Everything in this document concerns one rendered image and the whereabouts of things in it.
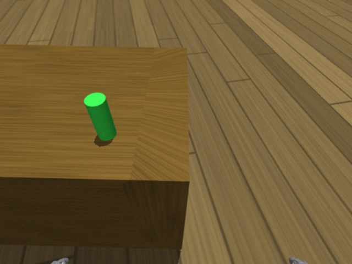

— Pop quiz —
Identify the can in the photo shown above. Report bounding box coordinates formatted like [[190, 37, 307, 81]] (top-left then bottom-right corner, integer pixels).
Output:
[[84, 92, 117, 141]]

